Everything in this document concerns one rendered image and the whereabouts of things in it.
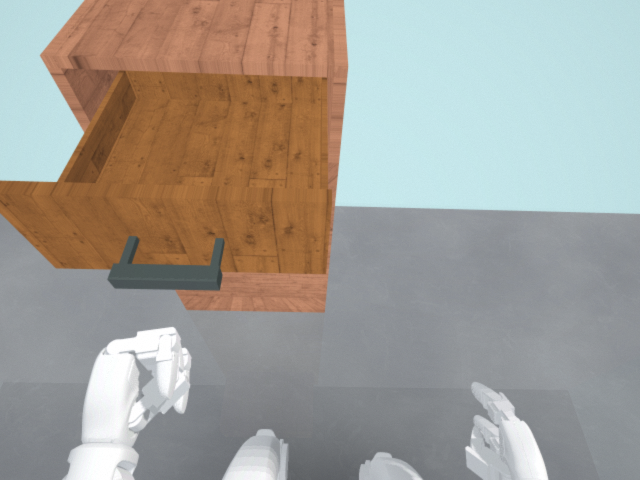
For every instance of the right robot hand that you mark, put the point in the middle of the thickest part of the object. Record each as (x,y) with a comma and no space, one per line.
(513,453)

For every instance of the robot left shin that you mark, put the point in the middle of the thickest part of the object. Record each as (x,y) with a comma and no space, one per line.
(267,432)

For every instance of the robot left forearm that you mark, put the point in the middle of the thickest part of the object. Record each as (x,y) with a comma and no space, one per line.
(102,461)

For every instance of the drawer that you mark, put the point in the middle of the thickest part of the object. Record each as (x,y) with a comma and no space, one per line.
(180,159)

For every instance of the cabinet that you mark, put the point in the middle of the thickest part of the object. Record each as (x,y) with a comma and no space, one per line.
(304,38)

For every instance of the left robot thigh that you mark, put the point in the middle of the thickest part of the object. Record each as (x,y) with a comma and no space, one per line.
(260,458)

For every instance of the handle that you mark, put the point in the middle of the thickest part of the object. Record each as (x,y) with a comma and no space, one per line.
(126,275)

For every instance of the left robot hand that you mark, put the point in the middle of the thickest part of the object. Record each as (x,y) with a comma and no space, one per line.
(152,363)

